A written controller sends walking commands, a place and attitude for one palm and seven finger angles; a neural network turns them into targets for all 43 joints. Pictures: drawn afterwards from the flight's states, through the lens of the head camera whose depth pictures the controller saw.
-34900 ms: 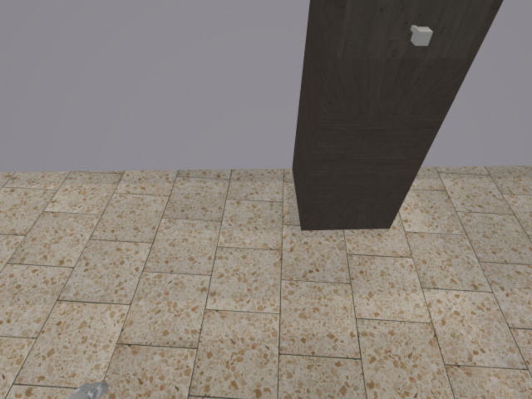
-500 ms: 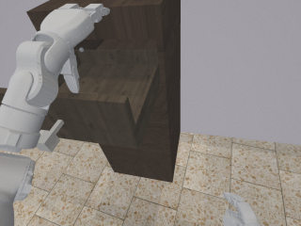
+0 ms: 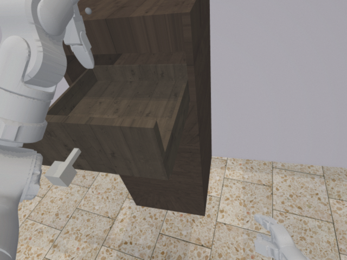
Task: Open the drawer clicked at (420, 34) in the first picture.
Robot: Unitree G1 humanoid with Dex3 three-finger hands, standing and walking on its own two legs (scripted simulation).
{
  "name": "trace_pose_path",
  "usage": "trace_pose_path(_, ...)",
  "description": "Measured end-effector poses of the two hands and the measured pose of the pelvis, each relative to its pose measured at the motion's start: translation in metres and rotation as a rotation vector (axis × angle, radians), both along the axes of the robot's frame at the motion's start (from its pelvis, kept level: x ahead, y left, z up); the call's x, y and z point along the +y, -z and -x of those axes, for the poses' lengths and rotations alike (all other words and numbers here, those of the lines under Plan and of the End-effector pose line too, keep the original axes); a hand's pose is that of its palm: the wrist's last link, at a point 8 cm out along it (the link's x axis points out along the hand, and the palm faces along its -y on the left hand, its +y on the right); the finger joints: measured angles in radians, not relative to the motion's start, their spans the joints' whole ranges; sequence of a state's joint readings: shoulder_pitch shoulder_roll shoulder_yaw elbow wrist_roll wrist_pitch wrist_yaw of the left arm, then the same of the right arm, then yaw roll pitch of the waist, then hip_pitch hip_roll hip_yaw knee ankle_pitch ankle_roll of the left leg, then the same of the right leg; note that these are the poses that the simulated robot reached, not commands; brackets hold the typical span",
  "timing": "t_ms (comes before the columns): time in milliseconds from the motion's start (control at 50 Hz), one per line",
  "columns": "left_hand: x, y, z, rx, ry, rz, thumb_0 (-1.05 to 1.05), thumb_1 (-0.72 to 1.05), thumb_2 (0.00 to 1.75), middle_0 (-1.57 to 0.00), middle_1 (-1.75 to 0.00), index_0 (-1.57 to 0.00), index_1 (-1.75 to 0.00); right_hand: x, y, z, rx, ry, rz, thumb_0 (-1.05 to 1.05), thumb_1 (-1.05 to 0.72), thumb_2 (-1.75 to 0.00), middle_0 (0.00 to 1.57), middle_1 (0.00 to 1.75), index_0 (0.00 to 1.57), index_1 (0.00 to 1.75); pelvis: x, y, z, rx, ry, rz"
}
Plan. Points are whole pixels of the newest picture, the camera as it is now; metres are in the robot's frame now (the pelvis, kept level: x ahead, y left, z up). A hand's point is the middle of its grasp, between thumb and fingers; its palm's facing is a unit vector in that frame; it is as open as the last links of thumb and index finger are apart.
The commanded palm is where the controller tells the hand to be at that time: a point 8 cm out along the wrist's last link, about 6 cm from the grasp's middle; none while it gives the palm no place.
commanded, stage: lift the hand off the handle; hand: left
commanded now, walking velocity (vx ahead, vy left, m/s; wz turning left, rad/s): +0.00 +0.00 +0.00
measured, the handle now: (67, 165) +0.26 +0.25 +0.15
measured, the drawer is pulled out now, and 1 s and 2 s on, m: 0.28 0.28 0.28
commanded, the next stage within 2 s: draw the hand back to the body in 0.52 s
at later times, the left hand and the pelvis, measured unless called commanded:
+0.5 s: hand out of the picture +0.38 +0.15 +0.48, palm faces +0.39 -0.02 -0.92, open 16.2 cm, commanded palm +0.33 +0.16 +0.51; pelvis +0.00 +0.02 +0.00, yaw -1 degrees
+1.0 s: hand (52, 0) +0.34 +0.16 +0.43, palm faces +0.42 +0.00 -0.91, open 16.1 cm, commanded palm +0.27 +0.20 +0.45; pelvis +0.01 +0.02 +0.00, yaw -1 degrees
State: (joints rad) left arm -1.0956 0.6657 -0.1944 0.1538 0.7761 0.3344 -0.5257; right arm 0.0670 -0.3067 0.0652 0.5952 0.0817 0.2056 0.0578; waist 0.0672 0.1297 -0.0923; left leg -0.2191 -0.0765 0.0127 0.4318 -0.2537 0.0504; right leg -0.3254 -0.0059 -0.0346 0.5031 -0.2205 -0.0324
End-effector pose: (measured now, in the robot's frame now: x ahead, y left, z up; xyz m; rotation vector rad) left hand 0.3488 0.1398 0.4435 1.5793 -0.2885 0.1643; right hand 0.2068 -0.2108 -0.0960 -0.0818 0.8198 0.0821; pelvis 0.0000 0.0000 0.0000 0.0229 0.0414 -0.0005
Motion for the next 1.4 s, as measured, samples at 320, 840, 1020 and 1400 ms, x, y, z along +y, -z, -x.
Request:
trace_pose_path(320,-0.003,-0.018,0.001,-0.007,-0.039,-0.019,0.0,-0.49,0.3,-0.17,-0.31,-0.17,-0.31,0.018,-0.002,0.01,0.067,-0.019,0.011,0.01,-0.91,-0.9,0.19,0.3,0.2,0.3,0.012,-0.002,0.002,0.002,-0.007,0.01)
trace_pose_path(840,-0.005,0.052,-0.008,0.139,0.1,-0.036,0.0,-0.49,0.3,-0.17,-0.31,-0.17,-0.3,0.007,-0.001,0.014,0.103,0.052,0.03,0.01,-0.91,-0.9,0.19,0.3,0.2,0.3,0.018,-0.003,-0.01,0.011,0.028,0.017)
trace_pose_path(1020,0.038,-0.036,0.056,-0.175,0.065,0.007,0.0,-0.49,0.3,-0.19,-0.31,-0.19,-0.31,0.032,-0.007,-0.033,0.001,-0.063,-0.023,0.01,-0.91,-0.9,0.19,0.3,0.2,0.3,0.02,-0.001,-0.008,0.016,0.019,0.018)
trace_pose_path(1400,-0.023,0.144,0.148,0.059,0.882,0.813,-0.01,-0.39,0.34,-0.2,-0.31,-0.2,-0.31,0.027,-0.045,-0.013,-0.192,0.017,0.019,0.01,-0.91,-0.9,0.2,0.3,0.2,0.3,-0.007,-0.001,-0.007,-0.055,0.044,0.02)
